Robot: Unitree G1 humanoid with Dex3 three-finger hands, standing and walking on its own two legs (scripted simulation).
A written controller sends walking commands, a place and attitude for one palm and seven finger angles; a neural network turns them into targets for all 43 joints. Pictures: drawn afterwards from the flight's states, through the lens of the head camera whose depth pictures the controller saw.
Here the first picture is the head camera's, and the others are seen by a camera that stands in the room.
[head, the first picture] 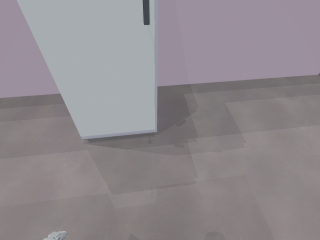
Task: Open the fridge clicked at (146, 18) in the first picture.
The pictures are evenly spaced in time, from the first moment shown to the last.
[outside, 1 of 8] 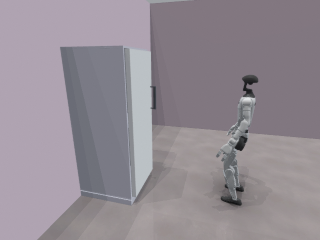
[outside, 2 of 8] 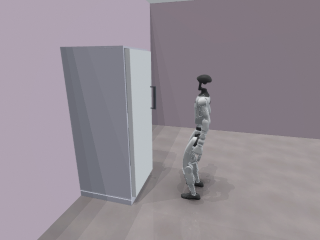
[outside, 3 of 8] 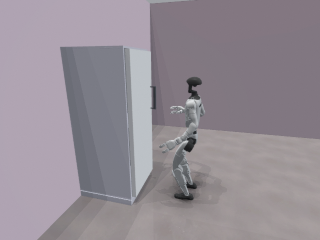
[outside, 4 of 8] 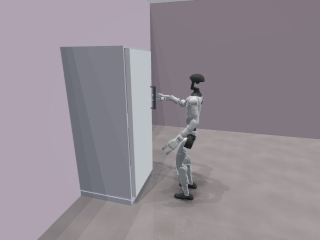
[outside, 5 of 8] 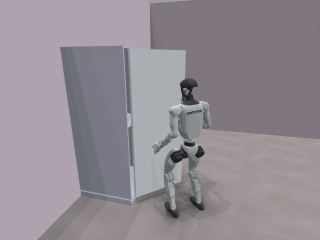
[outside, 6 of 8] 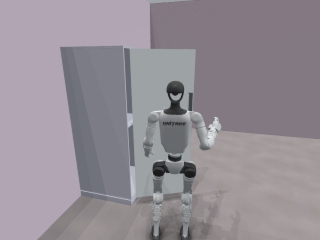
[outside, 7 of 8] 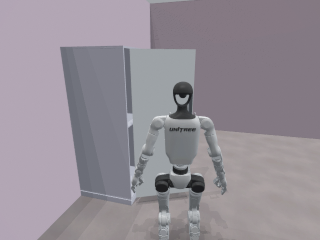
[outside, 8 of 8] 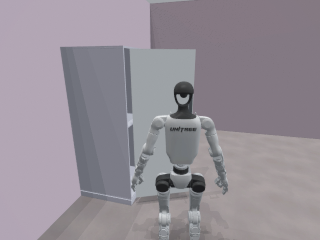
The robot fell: no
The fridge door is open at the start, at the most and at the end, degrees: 0 77 65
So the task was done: yes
